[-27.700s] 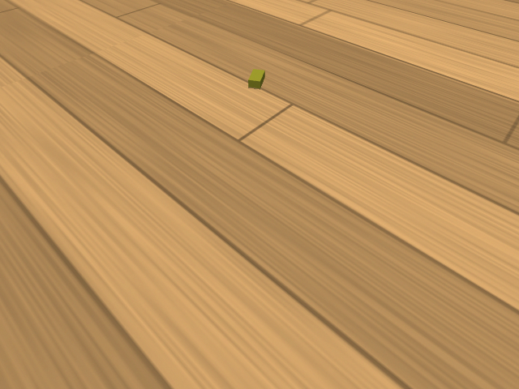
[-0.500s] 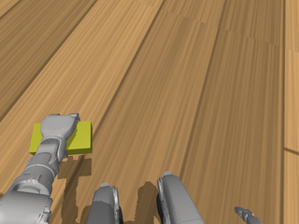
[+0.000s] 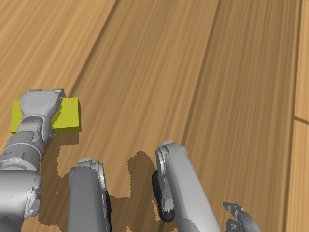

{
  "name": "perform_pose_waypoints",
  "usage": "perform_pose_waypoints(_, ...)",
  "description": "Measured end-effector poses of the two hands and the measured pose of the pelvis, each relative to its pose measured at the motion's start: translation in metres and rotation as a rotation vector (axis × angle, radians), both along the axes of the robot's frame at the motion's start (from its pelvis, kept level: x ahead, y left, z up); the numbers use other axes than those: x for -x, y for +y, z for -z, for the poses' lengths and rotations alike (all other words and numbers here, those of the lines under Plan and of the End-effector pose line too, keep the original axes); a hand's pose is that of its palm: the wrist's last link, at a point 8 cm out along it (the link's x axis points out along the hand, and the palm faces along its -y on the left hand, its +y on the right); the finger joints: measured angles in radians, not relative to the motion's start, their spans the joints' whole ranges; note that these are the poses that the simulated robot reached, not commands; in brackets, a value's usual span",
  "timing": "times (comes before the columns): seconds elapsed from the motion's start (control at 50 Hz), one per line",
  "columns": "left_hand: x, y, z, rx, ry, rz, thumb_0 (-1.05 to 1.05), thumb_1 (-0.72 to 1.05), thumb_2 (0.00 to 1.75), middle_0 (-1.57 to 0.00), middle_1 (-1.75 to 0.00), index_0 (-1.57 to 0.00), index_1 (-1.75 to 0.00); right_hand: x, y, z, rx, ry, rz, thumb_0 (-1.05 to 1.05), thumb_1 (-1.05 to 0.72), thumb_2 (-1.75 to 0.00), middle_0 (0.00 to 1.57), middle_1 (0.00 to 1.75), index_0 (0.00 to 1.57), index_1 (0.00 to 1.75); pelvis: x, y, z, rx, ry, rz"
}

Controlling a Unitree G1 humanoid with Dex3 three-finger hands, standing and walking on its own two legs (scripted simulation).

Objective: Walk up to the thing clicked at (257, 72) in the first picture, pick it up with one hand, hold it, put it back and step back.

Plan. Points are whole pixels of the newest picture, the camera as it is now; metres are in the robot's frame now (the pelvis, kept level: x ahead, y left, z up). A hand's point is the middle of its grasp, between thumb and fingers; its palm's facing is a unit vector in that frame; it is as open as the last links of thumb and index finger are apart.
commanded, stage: crouch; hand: left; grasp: from above
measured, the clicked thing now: (49, 117) +0.45 +0.21 -0.20
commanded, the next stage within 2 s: lower in 0.82 s
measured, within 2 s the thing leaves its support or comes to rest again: neither
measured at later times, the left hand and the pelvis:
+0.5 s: hand (56, 115) +0.47 +0.20 -0.25, palm faces -0.48 -0.01 -0.87, open 11.6 cm; pelvis -0.01 -0.01 -0.08, yaw -2 degrees
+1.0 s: hand (58, 114) +0.49 +0.21 -0.29, palm faces -0.47 +0.00 -0.88, open 11.6 cm; pelvis -0.01 -0.01 -0.11, yaw -3 degrees
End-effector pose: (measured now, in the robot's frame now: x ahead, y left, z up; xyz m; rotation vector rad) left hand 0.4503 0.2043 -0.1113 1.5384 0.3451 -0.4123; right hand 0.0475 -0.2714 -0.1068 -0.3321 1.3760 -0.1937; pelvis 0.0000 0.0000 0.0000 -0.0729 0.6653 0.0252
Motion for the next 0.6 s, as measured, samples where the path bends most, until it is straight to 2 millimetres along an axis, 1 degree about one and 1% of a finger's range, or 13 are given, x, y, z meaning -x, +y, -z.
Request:
perform_pose_waypoints(0.12,-0.01,0.0,0.026,-0.014,-0.021,-0.021,-0.02,-0.24,0.65,-0.57,-0.69,-0.59,-0.64,0.0,-0.01,0.019,0.005,0.007,-0.028,0.0,-0.91,-0.9,0.2,0.3,0.2,0.3,0.002,-0.004,0.023,0.002,0.001,0.003)
perform_pose_waypoints(0.24,-0.019,0.002,0.043,-0.02,-0.012,-0.06,-0.02,-0.24,0.65,-0.57,-0.69,-0.58,-0.64,0.009,-0.013,0.036,-0.003,0.027,-0.022,0.0,-0.91,-0.9,0.2,0.3,0.2,0.3,0.004,-0.006,0.042,0.002,-0.002,0.011)
perform_pose_waypoints(0.46,-0.027,0.0,0.078,0.0,0.024,-0.047,-0.02,-0.23,0.64,-0.56,-0.69,-0.58,-0.64,0.036,-0.008,0.064,-0.027,0.092,0.001,0.0,-0.91,-0.9,0.2,0.3,0.2,0.3,0.007,-0.007,0.073,0.01,-0.021,0.021)
perform_pose_waypoints(0.6,-0.029,-0.001,0.098,-0.003,0.016,-0.023,-0.02,-0.23,0.64,-0.56,-0.69,-0.58,-0.64,0.047,-0.004,0.078,-0.034,0.116,-0.002,0.0,-0.91,-0.9,0.2,0.3,0.2,0.3,0.009,-0.006,0.091,0.017,-0.032,0.023)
